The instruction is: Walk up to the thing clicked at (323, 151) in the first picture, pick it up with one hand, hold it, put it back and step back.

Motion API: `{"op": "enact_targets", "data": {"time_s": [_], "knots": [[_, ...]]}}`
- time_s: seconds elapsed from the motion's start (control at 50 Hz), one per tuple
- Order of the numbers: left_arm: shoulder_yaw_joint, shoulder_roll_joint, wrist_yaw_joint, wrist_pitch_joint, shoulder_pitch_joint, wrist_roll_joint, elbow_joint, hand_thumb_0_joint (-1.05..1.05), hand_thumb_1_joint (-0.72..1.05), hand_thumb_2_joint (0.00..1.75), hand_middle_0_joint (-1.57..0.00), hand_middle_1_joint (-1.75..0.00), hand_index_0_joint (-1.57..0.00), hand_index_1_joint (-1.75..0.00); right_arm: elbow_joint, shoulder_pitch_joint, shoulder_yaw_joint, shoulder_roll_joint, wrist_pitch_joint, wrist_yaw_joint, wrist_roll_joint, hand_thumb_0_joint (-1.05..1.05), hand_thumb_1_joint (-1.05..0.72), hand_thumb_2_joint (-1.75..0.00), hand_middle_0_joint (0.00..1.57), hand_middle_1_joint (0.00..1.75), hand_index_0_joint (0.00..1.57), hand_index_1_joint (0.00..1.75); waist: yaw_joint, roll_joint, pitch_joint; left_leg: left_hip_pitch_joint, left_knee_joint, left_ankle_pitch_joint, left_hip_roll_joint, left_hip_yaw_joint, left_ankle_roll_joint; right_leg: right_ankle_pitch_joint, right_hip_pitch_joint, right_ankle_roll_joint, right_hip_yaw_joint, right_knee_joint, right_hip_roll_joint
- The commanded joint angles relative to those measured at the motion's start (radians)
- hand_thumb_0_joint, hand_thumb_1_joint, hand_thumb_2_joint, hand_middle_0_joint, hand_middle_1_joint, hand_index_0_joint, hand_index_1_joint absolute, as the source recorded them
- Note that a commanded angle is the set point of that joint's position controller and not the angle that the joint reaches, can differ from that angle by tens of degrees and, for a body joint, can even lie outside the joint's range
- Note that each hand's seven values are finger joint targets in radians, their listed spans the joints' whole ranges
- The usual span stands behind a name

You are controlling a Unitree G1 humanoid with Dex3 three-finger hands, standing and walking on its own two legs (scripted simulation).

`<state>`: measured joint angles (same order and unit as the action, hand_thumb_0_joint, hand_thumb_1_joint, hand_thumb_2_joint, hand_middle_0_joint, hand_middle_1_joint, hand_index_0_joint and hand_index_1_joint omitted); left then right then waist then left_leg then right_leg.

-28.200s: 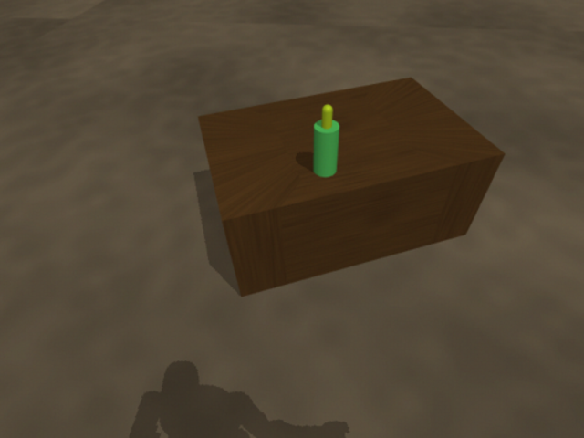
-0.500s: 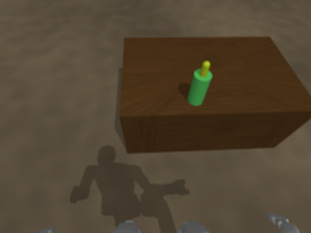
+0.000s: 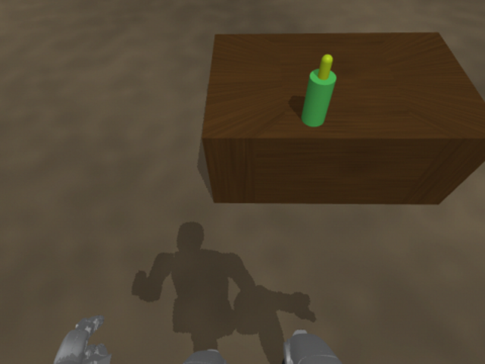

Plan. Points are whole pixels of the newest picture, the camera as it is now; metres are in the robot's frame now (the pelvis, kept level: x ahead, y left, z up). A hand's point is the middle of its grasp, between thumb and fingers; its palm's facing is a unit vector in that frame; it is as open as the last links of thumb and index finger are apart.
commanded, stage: step back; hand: right
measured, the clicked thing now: (319, 90) +0.90 -0.21 -0.17
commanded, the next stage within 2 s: stand in 1.46 s
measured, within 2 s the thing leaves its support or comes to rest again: neither
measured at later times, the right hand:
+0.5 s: hand out of the picture -0.07 -0.31 -0.15, palm faces -0.07 +0.92 -0.38, open 7.4 cm
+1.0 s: hand out of the picture -0.10 -0.28 -0.14, palm faces -0.08 +0.93 -0.36, open 7.4 cm
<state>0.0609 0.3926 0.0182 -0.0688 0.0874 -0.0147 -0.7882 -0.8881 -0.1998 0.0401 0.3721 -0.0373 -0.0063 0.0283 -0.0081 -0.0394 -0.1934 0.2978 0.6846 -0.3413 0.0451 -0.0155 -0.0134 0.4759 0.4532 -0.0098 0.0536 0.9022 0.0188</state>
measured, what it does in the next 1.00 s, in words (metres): walks backwards: right foot, then left foot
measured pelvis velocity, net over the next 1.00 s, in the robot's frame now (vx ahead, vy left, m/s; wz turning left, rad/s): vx -0.19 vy -0.01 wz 0.04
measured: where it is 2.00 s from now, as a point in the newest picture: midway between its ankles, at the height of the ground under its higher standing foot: outside the picture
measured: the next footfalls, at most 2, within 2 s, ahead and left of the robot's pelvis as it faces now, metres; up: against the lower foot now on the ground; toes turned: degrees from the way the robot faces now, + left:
right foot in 0.22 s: -0.11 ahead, -0.13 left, +0.00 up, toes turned +1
left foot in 0.58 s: -0.13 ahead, +0.12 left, +0.00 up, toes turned +1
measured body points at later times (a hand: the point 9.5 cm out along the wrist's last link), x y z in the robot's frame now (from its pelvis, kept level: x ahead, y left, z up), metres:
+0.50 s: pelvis -0.16 -0.03 +0.01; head -0.12 -0.06 +0.45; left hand -0.08 +0.29 -0.09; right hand -0.06 -0.36 -0.13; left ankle -0.18 +0.12 -0.67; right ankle -0.12 -0.15 -0.72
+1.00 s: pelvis -0.19 -0.01 +0.01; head -0.18 -0.02 +0.46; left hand -0.14 +0.29 -0.11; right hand -0.10 -0.33 -0.12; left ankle -0.17 +0.12 -0.71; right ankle -0.15 -0.14 -0.72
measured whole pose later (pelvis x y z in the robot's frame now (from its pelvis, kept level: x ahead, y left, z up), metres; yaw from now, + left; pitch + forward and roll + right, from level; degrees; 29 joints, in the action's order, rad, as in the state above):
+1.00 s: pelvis -0.19 -0.01 +0.01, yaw +2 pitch -3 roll +0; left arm 0.04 0.34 -0.02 0.03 0.21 -0.04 -1.00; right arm -1.01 -0.20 0.06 0.39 0.00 0.02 0.03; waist -0.04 0.03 -0.05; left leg 0.29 0.68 -0.44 -0.01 -0.04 -0.01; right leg 0.29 0.28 -0.01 -0.02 0.61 0.02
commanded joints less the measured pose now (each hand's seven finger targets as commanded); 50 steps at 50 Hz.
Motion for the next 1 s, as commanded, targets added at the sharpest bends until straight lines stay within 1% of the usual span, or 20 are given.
{"op": "enact_targets", "data": {"time_s": [0.0,0.12,0.18,0.2,0.22,0.24,0.26,0.3,0.32,0.44,0.52,0.54,0.56,0.58,0.6,0.64,0.76,0.8,0.82,0.98], "knots": [[0.062,0.186,0.017,0.011,0.038,0.013,0.050,0.00,0.90,0.90,-0.20,-0.30,-0.20,-0.30,0.106,0.078,0.072,0.290,0.034,-0.027,0.012,0.00,-0.90,-0.90,0.20,0.30,0.20,0.30,-0.022,0.130,0.216,-0.005,-0.249,0.581,-0.331,-0.283,-0.241,0.104,-0.009,-0.016,0.136,0.388,-0.104],[0.055,0.165,0.001,0.037,0.093,-0.003,0.024,0.00,0.90,0.90,-0.20,-0.30,-0.20,-0.30,0.120,0.071,0.073,0.262,0.012,-0.025,0.014,0.00,-0.90,-0.90,0.20,0.30,0.20,0.30,-0.001,0.232,0.227,-0.117,-0.171,0.496,-0.298,-0.210,-0.210,0.045,-0.079,0.019,0.012,-0.085,-0.031],[0.051,0.148,0.007,0.061,0.180,-0.013,-0.037,0.00,0.90,0.90,-0.20,-0.30,-0.20,-0.30,0.113,0.093,0.069,0.274,-0.016,-0.013,-0.007,0.00,-0.90,-0.90,0.20,0.30,0.20,0.30,-0.031,0.223,0.310,-0.121,-0.051,0.433,-0.237,-0.145,-0.149,-0.229,-0.261,0.007,-0.089,-0.520,-0.059],[0.067,0.203,0.011,0.070,0.180,-0.025,-0.045,0.00,0.90,0.90,-0.20,-0.30,-0.20,-0.30,0.117,0.089,0.054,0.230,-0.019,-0.008,-0.014,0.00,-0.90,-0.90,0.20,0.30,0.20,0.30,-0.030,0.143,0.297,0.023,0.008,0.279,-0.179,-0.132,-0.101,-0.281,-0.349,-0.004,0.009,-0.513,-0.015],[0.091,0.297,0.012,0.074,0.174,-0.037,-0.038,0.00,0.90,0.90,-0.20,-0.30,-0.20,-0.30,0.136,0.087,0.037,0.164,-0.015,-0.008,-0.020,0.00,-0.90,-0.90,0.20,0.30,0.20,0.30,-0.025,-0.113,0.248,0.279,0.151,-0.041,-0.025,-0.095,-0.028,-0.317,-0.391,-0.068,0.307,-0.528,0.177],[0.111,0.405,0.013,0.069,0.119,-0.039,-0.005,0.00,0.90,0.90,-0.20,-0.30,-0.20,-0.30,0.151,0.143,0.052,0.186,-0.023,-0.027,-0.015,0.00,-0.90,-0.90,0.20,0.30,0.20,0.30,-0.081,-0.255,0.205,0.246,0.393,-0.296,0.036,-0.138,0.006,-0.373,-0.123,-0.271,0.539,-0.590,0.412],[0.108,0.384,0.020,0.078,0.074,-0.028,0.017,0.00,0.90,0.90,-0.20,-0.30,-0.20,-0.30,0.148,0.142,0.075,0.233,-0.030,-0.030,-0.020,0.00,-0.90,-0.90,0.20,0.30,0.20,0.30,-0.049,-0.182,0.149,0.218,0.550,-0.284,-0.004,-0.246,0.014,-0.366,-0.015,-0.303,0.561,-0.607,0.445],[0.072,0.267,0.026,0.078,-0.039,-0.024,0.028,0.00,0.90,0.90,-0.20,-0.30,-0.20,-0.30,0.090,0.056,0.065,0.229,-0.026,-0.025,-0.026,0.00,-0.90,-0.90,0.20,0.30,0.20,0.30,0.031,0.002,0.138,0.205,0.588,-0.163,0.052,-0.213,0.016,-0.534,-0.068,-0.203,0.225,-0.456,0.257],[0.074,0.251,0.027,0.078,-0.026,-0.030,0.019,0.00,0.90,0.90,-0.20,-0.30,-0.20,-0.30,0.083,0.035,0.061,0.214,-0.023,-0.023,-0.026,0.00,-0.90,-0.90,0.20,0.30,0.20,0.30,0.029,-0.040,0.150,0.191,0.587,-0.134,0.057,-0.174,0.029,-0.496,-0.086,-0.189,0.178,-0.442,0.228],[0.089,0.275,0.022,0.085,0.127,-0.038,-0.021,0.00,0.90,0.90,-0.20,-0.30,-0.20,-0.30,0.090,0.107,0.062,0.216,-0.003,-0.004,0.007,0.00,-0.90,-0.90,0.20,0.30,0.20,0.30,-0.081,-0.133,0.175,0.236,0.216,-0.197,-0.022,-0.096,0.040,0.007,-0.315,-0.184,0.265,-0.498,0.240],[0.080,0.286,0.006,0.075,0.067,-0.025,-0.029,0.00,0.90,0.90,-0.20,-0.30,-0.20,-0.30,-0.001,-0.035,0.069,0.194,0.019,0.012,0.002,0.00,-0.90,-0.90,0.20,0.30,0.20,0.30,-0.010,-0.162,0.203,-0.100,-0.213,-0.110,-0.012,0.047,-0.009,0.025,-0.155,-0.134,0.171,-0.479,0.213],[0.057,0.248,0.002,0.070,0.087,-0.027,-0.030,0.00,0.90,0.90,-0.20,-0.30,-0.20,-0.30,-0.027,-0.062,0.078,0.205,0.026,0.009,0.009,0.00,-0.90,-0.90,0.20,0.30,0.20,0.30,0.012,-0.082,0.210,-0.195,-0.308,-0.047,-0.005,0.026,-0.019,0.004,-0.090,-0.093,0.118,-0.381,0.165],[0.038,0.189,-0.001,0.069,0.111,-0.025,-0.031,0.00,0.90,0.90,-0.20,-0.30,-0.20,-0.30,-0.034,-0.076,0.094,0.246,0.032,0.007,0.025,0.00,-0.90,-0.90,0.20,0.30,0.20,0.30,0.016,0.085,0.217,-0.312,-0.366,-0.197,-0.132,-0.217,-0.058,0.045,0.092,-0.045,0.045,-0.226,0.092],[0.031,0.172,0.001,0.074,0.028,-0.004,-0.029,0.00,0.90,0.90,-0.20,-0.30,-0.20,-0.30,-0.005,-0.005,0.092,0.333,0.036,0.010,0.023,0.00,-0.90,-0.90,0.20,0.30,0.20,0.30,0.042,0.276,0.155,-0.091,-0.492,-0.534,-0.374,-0.560,-0.184,0.112,0.139,0.006,-0.090,-0.072,-0.023],[0.056,0.245,0.003,0.078,-0.023,-0.016,-0.040,0.00,0.90,0.90,-0.20,-0.30,-0.20,-0.30,0.012,0.058,0.095,0.343,0.041,0.014,0.017,0.00,-0.90,-0.90,0.20,0.30,0.20,0.30,0.042,0.179,0.072,0.114,-0.518,-0.568,-0.409,-0.577,-0.238,0.108,0.031,0.003,0.020,0.021,0.021],[0.043,0.198,-0.018,0.083,0.066,0.003,-0.081,0.00,0.90,0.90,-0.20,-0.30,-0.20,-0.30,0.014,0.143,0.058,0.249,0.058,0.005,0.023,0.00,-0.90,-0.90,0.20,0.30,0.20,0.30,-0.026,0.117,0.065,0.042,-0.414,-0.280,-0.265,-0.319,-0.162,-0.036,-0.001,-0.005,0.020,-0.003,0.016],[0.050,0.176,-0.017,0.110,0.143,-0.015,-0.151,0.00,0.90,0.90,-0.20,-0.30,-0.20,-0.30,-0.006,0.097,0.050,0.202,0.035,0.013,0.009,0.00,-0.90,-0.90,0.20,0.30,0.20,0.30,-0.037,0.144,0.128,0.146,-0.222,-0.237,-0.181,-0.147,-0.074,-0.146,-0.389,-0.015,-0.055,-0.485,-0.042],[0.075,0.297,-0.006,0.131,0.176,-0.027,-0.164,0.00,0.90,0.90,-0.20,-0.30,-0.20,-0.30,0.000,0.093,0.040,0.151,0.034,0.007,0.002,0.00,-0.90,-0.90,0.20,0.30,0.20,0.30,-0.059,-0.104,0.131,0.247,0.081,-0.234,-0.018,-0.068,-0.007,0.248,-0.326,-0.141,0.453,-0.679,0.257],[0.080,0.321,-0.008,0.134,0.112,-0.031,-0.135,0.00,0.90,0.90,-0.20,-0.30,-0.20,-0.30,-0.019,0.061,0.055,0.194,0.034,0.004,0.004,0.00,-0.90,-0.90,0.20,0.30,0.20,0.30,-0.036,-0.083,0.097,0.168,0.167,-0.238,-0.042,-0.095,0.005,0.318,-0.190,-0.212,0.528,-0.701,0.348],[0.028,0.207,-0.015,0.113,0.016,-0.020,-0.114,0.00,0.90,0.90,-0.20,-0.30,-0.20,-0.30,-0.089,-0.032,0.067,0.166,0.062,0.012,0.015,0.00,-0.90,-0.90,0.20,0.30,0.20,0.30,0.030,-0.075,0.159,-0.168,-0.228,0.001,-0.041,0.004,-0.009,-0.039,-0.033,-0.095,0.111,-0.483,0.150]]}}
